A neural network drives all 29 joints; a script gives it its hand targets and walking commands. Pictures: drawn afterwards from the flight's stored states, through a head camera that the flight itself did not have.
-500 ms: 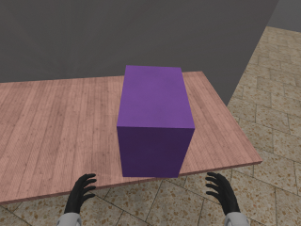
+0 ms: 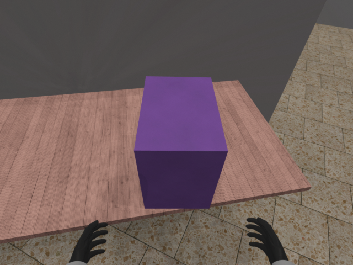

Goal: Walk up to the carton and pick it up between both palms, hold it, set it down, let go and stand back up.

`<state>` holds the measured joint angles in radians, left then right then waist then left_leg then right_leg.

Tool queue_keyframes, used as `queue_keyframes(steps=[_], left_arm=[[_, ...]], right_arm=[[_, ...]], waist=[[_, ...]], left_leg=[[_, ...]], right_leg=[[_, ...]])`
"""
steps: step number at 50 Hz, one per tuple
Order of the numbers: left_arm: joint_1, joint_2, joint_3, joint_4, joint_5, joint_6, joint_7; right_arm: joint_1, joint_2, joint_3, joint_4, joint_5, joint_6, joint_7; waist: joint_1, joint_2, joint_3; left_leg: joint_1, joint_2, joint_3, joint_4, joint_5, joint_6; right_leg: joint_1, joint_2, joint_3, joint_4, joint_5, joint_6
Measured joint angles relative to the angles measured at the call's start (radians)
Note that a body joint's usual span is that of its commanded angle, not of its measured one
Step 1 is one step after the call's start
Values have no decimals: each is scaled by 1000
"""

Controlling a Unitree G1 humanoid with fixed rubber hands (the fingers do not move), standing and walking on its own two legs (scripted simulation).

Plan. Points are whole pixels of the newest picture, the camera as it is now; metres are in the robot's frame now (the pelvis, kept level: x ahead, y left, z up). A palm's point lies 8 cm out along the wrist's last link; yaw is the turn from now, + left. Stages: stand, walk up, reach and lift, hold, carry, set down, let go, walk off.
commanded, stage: set down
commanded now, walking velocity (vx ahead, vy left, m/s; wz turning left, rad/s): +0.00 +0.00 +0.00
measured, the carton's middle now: (177, 143) +0.43 +0.01 +0.01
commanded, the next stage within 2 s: let go in 0.10 s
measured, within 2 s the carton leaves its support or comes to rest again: neither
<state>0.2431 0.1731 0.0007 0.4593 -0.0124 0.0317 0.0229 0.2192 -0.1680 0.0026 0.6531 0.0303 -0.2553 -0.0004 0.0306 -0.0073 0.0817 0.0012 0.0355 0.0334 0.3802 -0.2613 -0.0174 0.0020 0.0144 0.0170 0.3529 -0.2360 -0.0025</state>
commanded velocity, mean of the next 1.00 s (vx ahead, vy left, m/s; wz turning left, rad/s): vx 0.00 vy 0.00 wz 0.00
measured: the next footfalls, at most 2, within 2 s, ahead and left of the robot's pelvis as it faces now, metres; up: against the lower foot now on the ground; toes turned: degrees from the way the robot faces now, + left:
none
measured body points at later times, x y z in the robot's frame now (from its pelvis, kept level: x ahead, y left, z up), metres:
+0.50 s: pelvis -0.01 +0.00 +0.00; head -0.01 +0.00 +0.45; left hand +0.16 +0.23 -0.09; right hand +0.16 -0.23 -0.09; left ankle -0.03 +0.12 -0.74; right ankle -0.02 -0.12 -0.74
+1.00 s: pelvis -0.02 +0.00 -0.02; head -0.03 +0.01 +0.43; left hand +0.09 +0.23 -0.14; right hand +0.02 -0.26 -0.15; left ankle -0.03 +0.12 -0.74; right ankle -0.02 -0.12 -0.74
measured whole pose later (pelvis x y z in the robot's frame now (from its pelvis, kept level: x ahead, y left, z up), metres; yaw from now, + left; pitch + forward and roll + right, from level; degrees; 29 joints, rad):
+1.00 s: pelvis -0.02 +0.00 -0.02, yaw -3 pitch -1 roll +0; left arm 0.30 0.19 0.03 0.72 0.03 0.00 0.00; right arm 0.32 -0.22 -0.07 0.82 -0.03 0.04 0.01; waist -0.01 -0.01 -0.01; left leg -0.25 0.06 0.09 0.61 -0.35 -0.01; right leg -0.28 0.03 0.06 0.60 -0.31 0.00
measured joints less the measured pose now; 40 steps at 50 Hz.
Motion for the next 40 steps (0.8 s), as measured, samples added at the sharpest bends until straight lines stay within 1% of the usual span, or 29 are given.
queue_keyframes(steps=[7,15,22,32,33,35,37,40], left_arm=[[-15,2,1,43,11,55,-10],[-40,15,9,46,19,105,-14],[-57,21,16,50,21,119,-16],[-59,9,14,50,18,124,-21],[-57,9,14,54,24,116,-22],[-42,14,13,85,42,60,-27],[-25,22,16,120,43,17,-33],[-1,28,24,166,40,-14,-36]], right_arm=[[-21,-1,-21,53,-29,26,5],[-32,-4,-30,80,-46,51,9],[-40,-13,-32,95,-52,35,16],[-40,-28,-39,81,-55,36,16],[-38,-28,-39,78,-56,49,16],[-39,-34,-40,71,-57,137,12],[-38,-40,-48,75,-55,215,11],[-16,-51,-57,98,-54,271,13]], waist=[[-7,1,7],[-12,-6,19],[-17,-3,14],[-18,2,12],[-17,2,7],[-13,7,-21],[-14,12,-37],[-17,16,-55]], left_leg=[[-12,0,-3,8,0,-1],[-32,2,-5,22,-2,-4],[-49,5,-5,35,-5,-5],[-50,6,-3,45,-7,-6],[-56,6,-2,48,-7,-6],[-99,12,6,80,-20,-6],[-139,17,13,118,-36,-5],[-184,21,21,166,-58,-4]], right_leg=[[-12,0,-4,9,-2,-1],[-33,1,-8,28,-7,-3],[-49,3,-9,38,-8,-5],[-53,3,-10,52,-11,-6],[-60,3,-9,57,-12,-5],[-107,8,-2,88,-20,-5],[-150,13,5,125,-32,-5],[-200,15,12,176,-51,-5]])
